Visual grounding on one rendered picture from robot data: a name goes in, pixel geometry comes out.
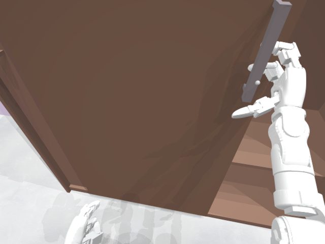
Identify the robot right upper arm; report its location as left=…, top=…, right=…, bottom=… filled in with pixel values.
left=271, top=216, right=325, bottom=244

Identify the wardrobe door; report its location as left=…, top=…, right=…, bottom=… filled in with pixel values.
left=0, top=34, right=86, bottom=187
left=0, top=0, right=307, bottom=217

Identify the robot right hand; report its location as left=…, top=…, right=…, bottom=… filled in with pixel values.
left=232, top=41, right=306, bottom=118

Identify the handle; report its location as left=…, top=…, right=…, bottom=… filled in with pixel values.
left=242, top=0, right=292, bottom=103

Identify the robot left hand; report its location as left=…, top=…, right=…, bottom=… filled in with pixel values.
left=64, top=200, right=103, bottom=244

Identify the robot right forearm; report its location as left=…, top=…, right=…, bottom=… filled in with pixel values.
left=268, top=106, right=325, bottom=223

